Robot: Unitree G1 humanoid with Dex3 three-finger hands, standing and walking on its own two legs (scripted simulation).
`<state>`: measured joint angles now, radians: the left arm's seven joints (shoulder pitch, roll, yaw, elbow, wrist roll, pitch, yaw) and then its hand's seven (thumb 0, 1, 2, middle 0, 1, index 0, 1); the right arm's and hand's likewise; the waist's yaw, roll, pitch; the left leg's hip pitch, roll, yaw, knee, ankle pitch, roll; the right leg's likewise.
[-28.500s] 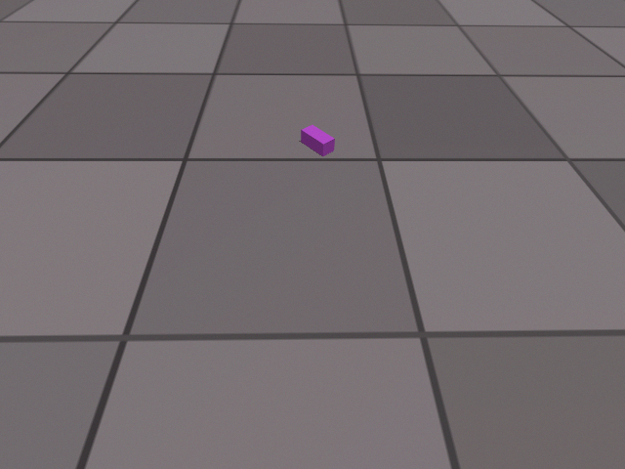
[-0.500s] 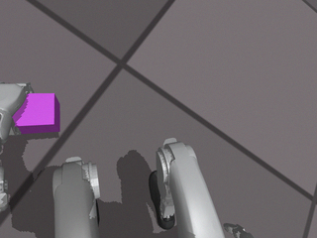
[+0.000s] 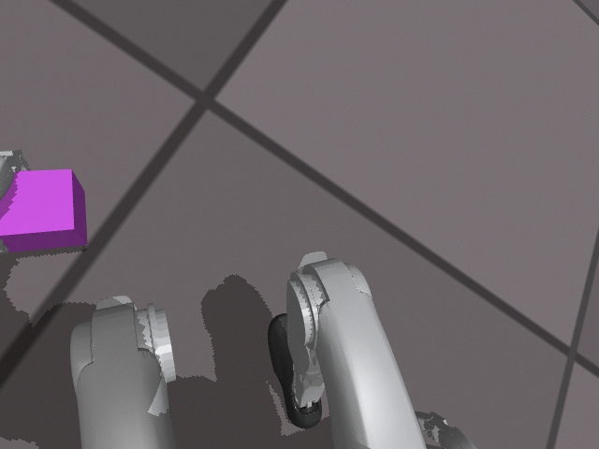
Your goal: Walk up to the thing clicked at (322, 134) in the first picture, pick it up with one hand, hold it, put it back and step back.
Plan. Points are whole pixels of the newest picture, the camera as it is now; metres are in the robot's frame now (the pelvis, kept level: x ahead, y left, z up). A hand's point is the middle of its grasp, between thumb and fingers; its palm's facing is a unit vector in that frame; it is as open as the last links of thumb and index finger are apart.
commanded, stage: lower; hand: left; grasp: from above
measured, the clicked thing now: out of the picture +0.45 +0.29 -0.24
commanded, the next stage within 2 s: rest in 0.06 s
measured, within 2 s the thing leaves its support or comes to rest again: rests again in 0.46 s
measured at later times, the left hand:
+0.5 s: hand (4, 209) +0.46 +0.29 -0.25, palm faces -0.52 -0.07 -0.85, open 11.4 cm
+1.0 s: hand (4, 211) +0.46 +0.29 -0.26, palm faces -0.49 -0.06 -0.87, open 11.6 cm
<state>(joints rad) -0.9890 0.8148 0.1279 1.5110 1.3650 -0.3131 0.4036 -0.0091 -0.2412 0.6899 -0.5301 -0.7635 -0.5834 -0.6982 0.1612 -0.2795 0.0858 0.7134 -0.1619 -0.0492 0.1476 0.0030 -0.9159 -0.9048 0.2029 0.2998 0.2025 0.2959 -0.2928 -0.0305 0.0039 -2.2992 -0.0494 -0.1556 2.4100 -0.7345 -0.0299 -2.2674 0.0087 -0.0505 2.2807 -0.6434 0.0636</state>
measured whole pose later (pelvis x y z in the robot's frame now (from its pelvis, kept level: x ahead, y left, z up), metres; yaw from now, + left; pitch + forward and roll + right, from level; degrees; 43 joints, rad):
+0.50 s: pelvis +0.00 +0.01 -0.02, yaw -3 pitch +33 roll -12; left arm -1.03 0.89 0.14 1.61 1.38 -0.29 0.49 -0.01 -0.23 0.68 -0.51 -0.78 -0.57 -0.71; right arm 0.14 -0.29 0.15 0.69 -0.19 -0.10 0.17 0.00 -0.90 -0.90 0.20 0.30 0.20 0.30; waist -0.34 -0.06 0.08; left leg -2.35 -0.05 -0.18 2.51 -0.75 -0.02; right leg -2.30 0.02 -0.07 2.34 -0.64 0.07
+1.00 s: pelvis -0.01 +0.01 -0.03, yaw -4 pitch +30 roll -13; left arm -1.07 0.97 0.10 1.76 1.42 -0.31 0.58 -0.01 -0.26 0.74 -0.47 -0.88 -0.51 -0.83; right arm 0.14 -0.33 0.22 0.69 -0.23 -0.16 0.19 0.00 -0.90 -0.90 0.20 0.30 0.20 0.30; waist -0.37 -0.09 0.10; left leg -2.35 -0.04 -0.21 2.55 -0.73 -0.01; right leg -2.29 0.04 -0.10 2.35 -0.61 0.07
